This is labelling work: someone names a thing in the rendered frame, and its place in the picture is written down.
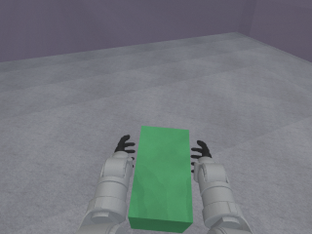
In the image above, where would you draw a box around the left robot forearm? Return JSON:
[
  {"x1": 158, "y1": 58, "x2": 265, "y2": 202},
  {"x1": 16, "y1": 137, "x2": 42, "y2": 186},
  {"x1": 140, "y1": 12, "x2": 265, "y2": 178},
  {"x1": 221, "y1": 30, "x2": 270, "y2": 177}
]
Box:
[{"x1": 75, "y1": 151, "x2": 133, "y2": 234}]

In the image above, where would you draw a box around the robot right hand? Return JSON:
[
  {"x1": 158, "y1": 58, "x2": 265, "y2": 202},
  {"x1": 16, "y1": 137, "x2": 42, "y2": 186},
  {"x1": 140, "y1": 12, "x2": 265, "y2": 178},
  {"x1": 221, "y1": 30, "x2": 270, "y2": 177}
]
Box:
[{"x1": 190, "y1": 140, "x2": 212, "y2": 173}]

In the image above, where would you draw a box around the right robot forearm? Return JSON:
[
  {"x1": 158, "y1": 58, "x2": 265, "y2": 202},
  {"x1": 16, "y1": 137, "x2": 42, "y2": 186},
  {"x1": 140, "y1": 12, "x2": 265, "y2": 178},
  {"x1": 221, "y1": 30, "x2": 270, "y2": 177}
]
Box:
[{"x1": 193, "y1": 156, "x2": 254, "y2": 234}]

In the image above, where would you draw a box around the left robot upper arm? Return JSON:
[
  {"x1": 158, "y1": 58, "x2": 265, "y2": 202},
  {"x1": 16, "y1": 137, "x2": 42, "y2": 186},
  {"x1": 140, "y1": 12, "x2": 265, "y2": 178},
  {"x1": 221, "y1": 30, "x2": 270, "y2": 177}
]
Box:
[{"x1": 76, "y1": 222, "x2": 127, "y2": 234}]

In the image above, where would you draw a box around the carton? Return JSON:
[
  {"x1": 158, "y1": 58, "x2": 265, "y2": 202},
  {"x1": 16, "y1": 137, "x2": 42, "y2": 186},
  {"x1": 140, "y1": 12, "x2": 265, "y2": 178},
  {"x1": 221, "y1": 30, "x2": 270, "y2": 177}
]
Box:
[{"x1": 128, "y1": 126, "x2": 193, "y2": 233}]

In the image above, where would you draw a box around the robot left hand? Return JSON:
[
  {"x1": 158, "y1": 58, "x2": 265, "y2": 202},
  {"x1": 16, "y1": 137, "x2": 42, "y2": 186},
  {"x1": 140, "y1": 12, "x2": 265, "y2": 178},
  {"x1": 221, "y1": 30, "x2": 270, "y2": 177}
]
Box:
[{"x1": 114, "y1": 135, "x2": 135, "y2": 167}]

